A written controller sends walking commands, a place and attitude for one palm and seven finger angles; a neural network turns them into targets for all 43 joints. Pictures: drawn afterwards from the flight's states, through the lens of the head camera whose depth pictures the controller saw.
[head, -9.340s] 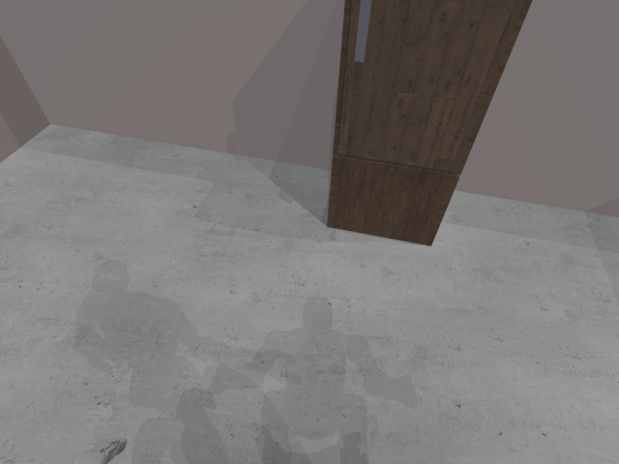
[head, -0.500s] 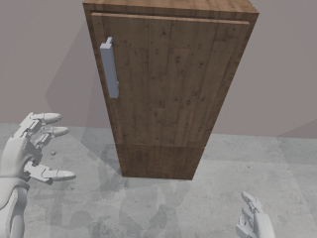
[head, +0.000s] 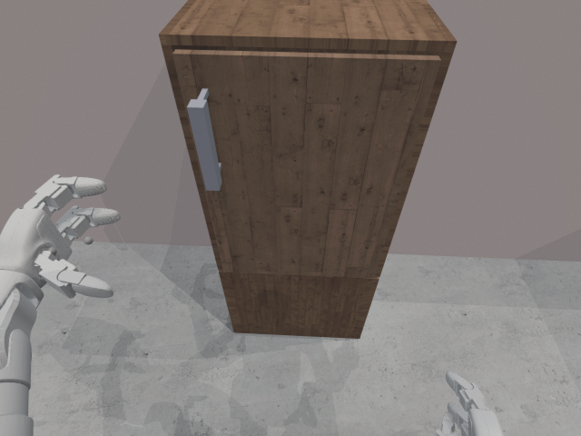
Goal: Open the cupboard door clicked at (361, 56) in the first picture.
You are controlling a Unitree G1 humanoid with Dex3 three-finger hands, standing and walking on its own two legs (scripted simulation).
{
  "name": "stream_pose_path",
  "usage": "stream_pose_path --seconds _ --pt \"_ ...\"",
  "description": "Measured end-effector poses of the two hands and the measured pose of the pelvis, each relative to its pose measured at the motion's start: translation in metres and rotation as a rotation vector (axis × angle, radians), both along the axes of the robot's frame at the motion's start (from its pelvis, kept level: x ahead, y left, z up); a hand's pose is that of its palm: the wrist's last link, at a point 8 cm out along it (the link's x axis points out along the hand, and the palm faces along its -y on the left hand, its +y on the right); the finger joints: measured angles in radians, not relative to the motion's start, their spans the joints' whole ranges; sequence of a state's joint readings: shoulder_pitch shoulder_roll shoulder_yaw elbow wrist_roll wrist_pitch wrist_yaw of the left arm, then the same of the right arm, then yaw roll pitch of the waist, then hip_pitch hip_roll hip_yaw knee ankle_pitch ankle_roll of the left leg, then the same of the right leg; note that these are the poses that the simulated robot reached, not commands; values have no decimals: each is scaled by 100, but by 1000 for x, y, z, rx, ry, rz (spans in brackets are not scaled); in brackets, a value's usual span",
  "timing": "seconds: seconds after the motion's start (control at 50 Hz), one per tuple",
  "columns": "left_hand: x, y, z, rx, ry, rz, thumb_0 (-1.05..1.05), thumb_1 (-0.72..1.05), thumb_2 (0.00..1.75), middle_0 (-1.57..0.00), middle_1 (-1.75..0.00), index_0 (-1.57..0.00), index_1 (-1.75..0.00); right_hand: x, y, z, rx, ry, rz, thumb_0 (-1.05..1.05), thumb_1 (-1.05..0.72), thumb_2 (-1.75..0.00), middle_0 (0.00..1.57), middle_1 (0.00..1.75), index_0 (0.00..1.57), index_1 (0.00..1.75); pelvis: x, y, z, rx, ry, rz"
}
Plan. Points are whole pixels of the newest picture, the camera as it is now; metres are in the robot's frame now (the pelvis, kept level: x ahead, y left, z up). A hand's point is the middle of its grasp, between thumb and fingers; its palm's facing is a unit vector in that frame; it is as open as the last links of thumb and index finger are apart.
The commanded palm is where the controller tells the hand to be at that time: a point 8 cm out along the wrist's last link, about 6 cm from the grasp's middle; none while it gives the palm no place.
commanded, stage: raise the hand with hooked fingers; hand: left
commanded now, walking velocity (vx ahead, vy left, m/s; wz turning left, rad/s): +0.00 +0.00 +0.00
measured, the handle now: (209, 141) +0.56 +0.20 +0.12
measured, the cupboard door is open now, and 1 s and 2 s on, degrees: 0 0 0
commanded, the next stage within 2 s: move the hooked fingers beside the handle in 0.40 s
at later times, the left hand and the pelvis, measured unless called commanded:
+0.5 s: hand (119, 241) +0.31 +0.25 +0.14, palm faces +0.07 -1.00 -0.02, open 13.9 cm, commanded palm +0.28 +0.29 +0.14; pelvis +0.01 -0.02 +0.00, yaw -1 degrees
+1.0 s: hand (131, 204) +0.38 +0.26 +0.13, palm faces +0.07 -1.00 +0.00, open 13.9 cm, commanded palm +0.35 +0.30 +0.13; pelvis +0.02 -0.01 +0.00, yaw -2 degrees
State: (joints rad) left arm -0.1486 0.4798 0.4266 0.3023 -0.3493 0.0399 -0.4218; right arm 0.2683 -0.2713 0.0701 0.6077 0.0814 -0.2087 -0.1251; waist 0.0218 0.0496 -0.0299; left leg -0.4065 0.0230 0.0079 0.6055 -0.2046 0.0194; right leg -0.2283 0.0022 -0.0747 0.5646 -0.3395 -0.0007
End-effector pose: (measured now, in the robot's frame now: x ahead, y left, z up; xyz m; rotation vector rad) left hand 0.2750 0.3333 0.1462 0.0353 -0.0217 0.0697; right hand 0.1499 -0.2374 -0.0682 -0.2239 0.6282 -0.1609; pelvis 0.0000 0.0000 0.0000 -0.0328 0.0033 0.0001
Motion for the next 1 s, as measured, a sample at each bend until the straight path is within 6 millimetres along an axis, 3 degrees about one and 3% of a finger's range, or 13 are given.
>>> stream_pose_path --seconds 0.14,0.34,0.58,0.76,1.0 --pt "-2 -19 -16 -19 15 -9 -1 -50 30 -30 -120 -30 -120 -3 -18 1 -14 3 -15 2 -90 -90 20 30 21 30 2 -9 0 6 3 -11" --pt "2 -27 -3 2 -37 14 -1 -50 30 -30 -120 -30 -120 9 -24 0 -1 -13 -11 2 -90 -90 20 30 21 30 8 -19 0 12 -1 -8" --pt "12 -33 -10 -21 -16 9 -1 -50 30 -30 -120 -30 -120 22 -25 -1 12 -17 -3 2 -90 -90 20 30 21 30 14 -22 -1 20 13 -13" --pt "43 -35 -12 -26 -1 -3 -1 -50 30 -30 -120 -30 -120 16 -26 -7 -8 32 -19 2 -90 -90 20 30 21 30 14 -19 -2 16 27 -7" --pt "77 -20 -13 -39 3 1 -1 -50 30 -30 -120 -30 -120 -15 -30 -16 -18 141 -84 2 -90 -90 20 30 21 30 19 -10 -3 13 60 -28"
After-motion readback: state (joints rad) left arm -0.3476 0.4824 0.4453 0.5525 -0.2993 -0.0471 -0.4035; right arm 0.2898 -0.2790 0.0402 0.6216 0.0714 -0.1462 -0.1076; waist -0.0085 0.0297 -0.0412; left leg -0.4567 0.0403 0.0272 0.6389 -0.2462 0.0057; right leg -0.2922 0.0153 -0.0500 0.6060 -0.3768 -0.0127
